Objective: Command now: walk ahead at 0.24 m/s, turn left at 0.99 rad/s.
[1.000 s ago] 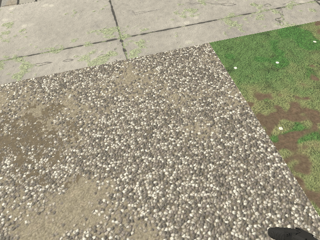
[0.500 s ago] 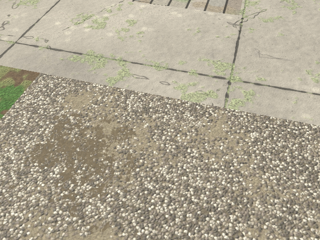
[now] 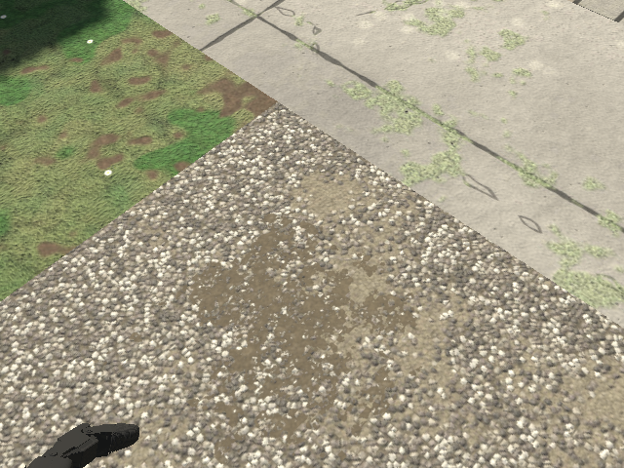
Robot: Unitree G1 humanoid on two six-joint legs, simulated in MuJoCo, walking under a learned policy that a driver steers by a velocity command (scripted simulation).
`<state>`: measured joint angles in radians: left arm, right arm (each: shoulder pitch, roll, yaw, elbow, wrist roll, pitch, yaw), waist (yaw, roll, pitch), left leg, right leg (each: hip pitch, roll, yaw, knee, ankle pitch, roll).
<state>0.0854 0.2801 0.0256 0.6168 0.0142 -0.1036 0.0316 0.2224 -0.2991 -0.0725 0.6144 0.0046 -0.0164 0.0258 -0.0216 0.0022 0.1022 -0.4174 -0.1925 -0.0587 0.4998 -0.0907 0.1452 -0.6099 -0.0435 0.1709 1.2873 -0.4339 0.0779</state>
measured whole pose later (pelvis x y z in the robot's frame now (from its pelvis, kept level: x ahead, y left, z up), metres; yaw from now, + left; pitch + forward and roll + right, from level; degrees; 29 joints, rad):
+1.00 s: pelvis +0.13 -0.12 +0.00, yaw -4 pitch +3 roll +1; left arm 0.20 0.31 0.08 0.58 0.01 0.02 -0.02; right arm 0.11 -0.29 -0.08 0.69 -0.01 0.01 -0.04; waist 0.01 0.03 0.04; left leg -0.45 0.04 -0.02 1.11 -0.56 -0.06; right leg -0.41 0.04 -0.01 0.66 -0.31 -0.06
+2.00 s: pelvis +0.45 -0.40 -0.01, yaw -57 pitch -1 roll -1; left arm 0.27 0.29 0.05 0.66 0.00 -0.06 -0.05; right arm 0.25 -0.28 -0.01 0.73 0.04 -0.12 -0.01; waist -0.01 0.01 0.09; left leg -0.39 0.09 -0.08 1.39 -0.36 0.02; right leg -0.37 0.11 -0.10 0.64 -0.27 -0.13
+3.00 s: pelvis +0.80 -0.79 +0.01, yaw -11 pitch +0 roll -2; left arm 0.43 0.30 0.06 0.78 0.02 -0.10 0.01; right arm 0.18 -0.32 -0.05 0.52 0.04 -0.01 0.03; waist 0.09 0.06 0.00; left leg -0.87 0.10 -0.07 1.34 -0.15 0.01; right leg 0.02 0.01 -0.11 0.35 -0.38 0.01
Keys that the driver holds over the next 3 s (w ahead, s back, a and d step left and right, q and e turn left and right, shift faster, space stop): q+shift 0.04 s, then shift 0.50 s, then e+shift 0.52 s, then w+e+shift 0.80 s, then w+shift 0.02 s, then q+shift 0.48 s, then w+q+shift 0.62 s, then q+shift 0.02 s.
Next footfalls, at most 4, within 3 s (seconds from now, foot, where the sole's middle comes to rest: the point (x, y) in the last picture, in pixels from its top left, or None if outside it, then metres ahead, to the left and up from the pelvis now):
0.24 right None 0.27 -0.17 -0.76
0.56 left None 0.12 0.05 -0.76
0.92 right None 0.19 -0.21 -0.76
1.38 left None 0.31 -0.01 -0.76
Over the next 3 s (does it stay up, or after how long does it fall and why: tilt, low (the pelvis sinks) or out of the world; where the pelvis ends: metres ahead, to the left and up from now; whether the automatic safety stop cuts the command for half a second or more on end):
stays up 0.80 -0.79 0.01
